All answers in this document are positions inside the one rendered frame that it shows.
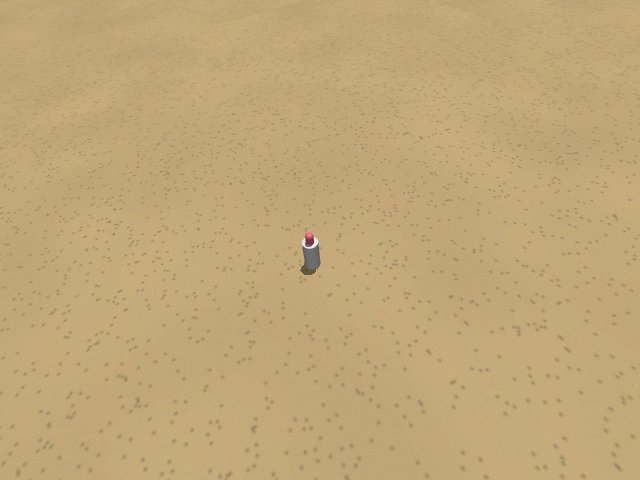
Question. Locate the bottle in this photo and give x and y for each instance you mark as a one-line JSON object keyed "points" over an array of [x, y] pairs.
{"points": [[311, 251]]}

